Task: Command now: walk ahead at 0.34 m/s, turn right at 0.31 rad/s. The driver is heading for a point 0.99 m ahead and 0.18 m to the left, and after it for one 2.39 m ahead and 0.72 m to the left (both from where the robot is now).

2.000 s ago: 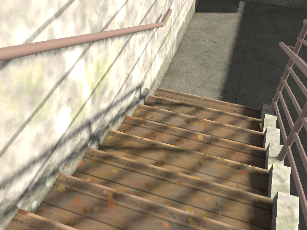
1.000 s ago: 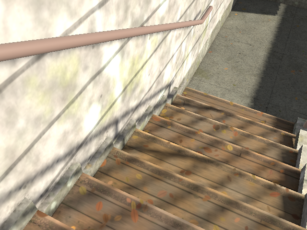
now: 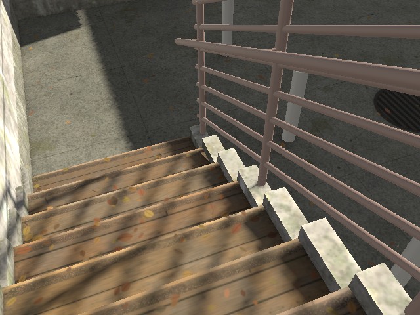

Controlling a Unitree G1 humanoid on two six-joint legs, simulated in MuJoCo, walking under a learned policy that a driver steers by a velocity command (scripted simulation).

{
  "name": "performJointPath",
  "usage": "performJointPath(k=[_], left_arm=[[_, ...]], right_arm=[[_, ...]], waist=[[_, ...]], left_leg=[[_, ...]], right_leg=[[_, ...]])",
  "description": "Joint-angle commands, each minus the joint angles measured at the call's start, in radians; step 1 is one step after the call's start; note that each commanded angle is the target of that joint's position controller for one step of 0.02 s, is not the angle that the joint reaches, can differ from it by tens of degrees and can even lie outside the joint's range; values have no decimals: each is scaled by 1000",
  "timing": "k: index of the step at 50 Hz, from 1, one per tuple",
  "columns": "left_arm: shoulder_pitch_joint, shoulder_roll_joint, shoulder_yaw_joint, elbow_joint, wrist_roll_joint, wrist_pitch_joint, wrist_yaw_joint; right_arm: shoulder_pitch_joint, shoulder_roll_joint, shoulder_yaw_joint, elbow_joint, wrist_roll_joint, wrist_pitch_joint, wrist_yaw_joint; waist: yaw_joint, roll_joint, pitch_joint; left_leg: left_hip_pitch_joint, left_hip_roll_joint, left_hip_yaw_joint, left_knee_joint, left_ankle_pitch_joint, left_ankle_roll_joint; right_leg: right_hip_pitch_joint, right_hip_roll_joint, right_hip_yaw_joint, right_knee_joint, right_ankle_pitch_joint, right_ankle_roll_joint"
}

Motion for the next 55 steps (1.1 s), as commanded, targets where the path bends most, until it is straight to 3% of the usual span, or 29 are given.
performJointPath(k=[1, 2, 3, 4, 9, 15, 23, 24, 28, 30, 31, 32, 33, 34, 36, 37, 38, 39, 40, 41, 42, 45, 47, 48, 49, 50, 51, 54, 55], left_arm=[[-110, 89, 20, -62, -7, -5, 6], [-160, 2, 5, -70, -5, -18, 17], [-220, 4, -8, -145, -40, -54, 12], [-256, 87, 12, -153, -27, -81, 12], [-66, 130, 46, -15, 11, -73, -37], [-173, 72, 24, -5, 24, -52, -36], [-339, 143, 22, -24, 53, -84, -63], [-364, 133, 25, -27, 52, -103, -64], [-468, 143, 25, -43, 28, -143, -52], [-522, 94, -10, -44, -2, -138, -63], [-404, 32, -34, 19, 3, -138, -97], [-192, 102, 8, 82, -39, -110, -37], [136, 200, 48, 199, -66, -82, 12], [407, 250, 71, 273, -40, -79, 25], [645, 303, 92, 362, 40, -85, 47], [622, 268, 34, 321, 68, -113, 32], [464, 287, 24, 283, 23, -106, -1], [306, 344, 54, 223, -13, -89, 34], [141, 326, 50, 179, -32, -94, 66], [-80, 178, 7, 133, -57, -114, 37], [-165, 96, -30, 122, -28, -120, 40], [64, 111, -41, 174, 12, -147, 31], [136, 149, -33, 181, -8, -166, 36], [134, 153, -29, 157, -32, -166, 66], [258, 183, -7, 197, -31, -174, 65], [326, 150, -3, 229, -38, -196, 78], [12, 60, -28, 81, -2, -130, 44], [-14, -8, -57, 25, 24, -71, 48], [153, 56, -24, 126, -12, -108, 64]], right_arm=[[223, -66, -19, 13, 10, -20, 5], [337, -71, -14, 64, -10, -37, -2], [319, -175, -24, 46, -15, -64, -4], [230, -211, -47, 23, -30, -79, -17], [1, -149, -39, -30, -4, -147, -14], [247, -156, -56, 50, 2, -135, -8], [344, -216, -74, 109, -9, -138, -12], [399, -213, -83, 150, -25, -138, -22], [475, -164, -72, 189, -53, -157, -25], [380, -132, -57, 178, -52, -181, -20], [294, -140, -58, 201, 9, -173, -48], [228, -152, -47, 160, -8, -135, 4], [165, -154, -48, 154, -10, -116, 26], [167, -168, -48, 173, 4, -104, 29], [149, -145, -61, 230, -22, -75, -3], [134, -73, -50, 179, -25, -88, -8], [526, -14, -38, 175, 26, -102, -23], [570, -36, -39, 211, -7, -64, -13], [449, -69, -41, 180, -32, -37, 9], [262, -109, -37, 133, -66, -56, 3], [150, -101, -33, 108, -18, -47, 14], [134, -116, -63, 133, -32, -22, 0], [110, -31, -52, 108, -46, -26, 5], [-17, -98, -84, 62, -53, -30, -36], [14, -46, -73, 54, -73, -38, -47], [-41, -46, -68, 32, -96, -35, -39], [116, -102, -81, 91, -57, -36, -47], [174, -158, -103, 126, -1, -9, -30], [-54, -60, -71, 27, -14, -28, 23]], waist=[[-142, -66, 25], [-203, 172, 108], [-156, 211, 203], [-104, 133, 235], [52, 115, 96], [-45, 62, 95], [-126, 129, 149], [-151, 123, 181], [-208, 81, 211], [-177, -8, 291], [-112, -191, 366], [-59, 64, 169], [65, 35, 22], [186, -16, -113], [284, -248, -29], [223, -225, 50], [-60, -222, -135], [-112, -157, -202], [-98, -248, -166], [-90, -414, -38], [-86, -498, 155], [-47, -259, 184], [-50, -162, 147], [-29, 142, 299], [-14, 82, 157], [22, -35, 53], [-8, -251, -25], [-60, -105, -37], [-17, 195, 143]], left_leg=[[417, -12, 55, -356, 91, 65], [493, 93, -164, -452, -113, 77], [441, 326, -662, -613, -332, 103], [363, 404, -794, -729, -458, 128], [73, 225, -323, -696, 34, 150], [448, 216, -237, -564, 377, 177], [546, 280, -219, -481, 627, 240], [714, 301, -274, -414, 532, 230], [889, 300, -296, -369, 560, 273], [473, 243, -202, -507, 272, 216], [214, 228, -176, -508, 549, 165], [148, 104, -51, -397, 133, 197], [123, 59, 6, -154, 156, 180], [61, 26, 48, 152, 166, 144], [-172, -73, -66, 902, -392, 120], [-381, -123, -258, 1157, -448, 150], [-382, -72, -296, 1078, -203, 147], [-388, -31, -233, 1090, -19, 99], [-344, 5, -215, 956, 128, 59], [-241, 129, -183, 623, 173, 68], [-232, 58, -126, 580, 208, 52], [-79, 42, -23, 354, 155, 18], [-107, 44, -16, 540, 346, 55], [-328, 41, 22, 492, 255, 38], [-376, 48, 11, 404, 310, 62], [-525, 91, -59, 375, 464, 87], [-308, 116, -63, 253, 416, 127], [283, 47, 120, -100, 806, 61], [-14, 43, 194, -296, 887, 111]], right_leg=[[-266, -138, 231, -182, -503, -102], [-490, 37, 84, 294, -406, -44], [-753, 129, 96, 430, -336, -19], [-777, 45, 191, 430, -162, -8], [-275, 6, 71, 540, 264, 79], [-477, -63, 45, 416, 249, 64], [-479, -172, -132, 302, 126, 38], [-645, -245, 50, 256, 252, 20], [-852, -279, -24, 190, 224, 13], [-453, -291, -111, -99, 515, 17], [-172, -257, -174, -217, 700, 0], [209, -245, -89, -131, 593, 77], [491, -178, -150, -50, 592, 136], [771, -181, -196, -23, 657, 169], [892, -244, -78, -85, 416, 172], [791, -363, 34, 200, 848, 226], [791, -548, 288, 156, 1295, 221], [709, -683, 580, -103, 986, 81], [456, -708, 707, -272, 330, -72], [107, -460, 319, -283, -629, -85], [-165, -411, 168, -276, -650, -94], [-337, -439, 90, -203, -610, -126], [-318, -522, 145, -121, -415, -160], [-136, -665, 145, 41, 958, -182], [61, -599, 58, 163, 1061, -155], [299, -591, 62, 217, 843, -110], [162, -504, -118, 164, 211, -121], [-32, -299, -412, 432, -233, -30], [50, -491, -254, 466, 227, 50]])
